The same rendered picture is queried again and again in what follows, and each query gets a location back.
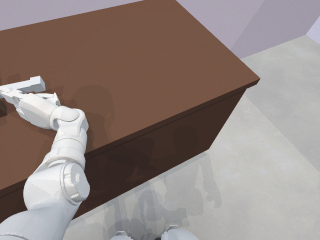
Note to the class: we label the robot shin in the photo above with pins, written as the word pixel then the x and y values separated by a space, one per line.
pixel 120 233
pixel 172 227

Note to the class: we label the robot right shin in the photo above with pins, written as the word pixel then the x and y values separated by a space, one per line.
pixel 172 227

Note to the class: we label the counter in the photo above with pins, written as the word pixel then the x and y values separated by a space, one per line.
pixel 155 85

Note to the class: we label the tap lever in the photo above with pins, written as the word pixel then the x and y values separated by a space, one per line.
pixel 34 84

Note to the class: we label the robot left upper arm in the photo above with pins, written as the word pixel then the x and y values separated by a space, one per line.
pixel 52 197

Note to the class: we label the left robot forearm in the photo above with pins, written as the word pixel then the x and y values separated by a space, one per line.
pixel 70 141

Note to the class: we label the robot left shin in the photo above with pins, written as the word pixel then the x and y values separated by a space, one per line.
pixel 120 233

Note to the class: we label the left robot hand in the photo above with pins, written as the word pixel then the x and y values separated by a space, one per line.
pixel 35 108

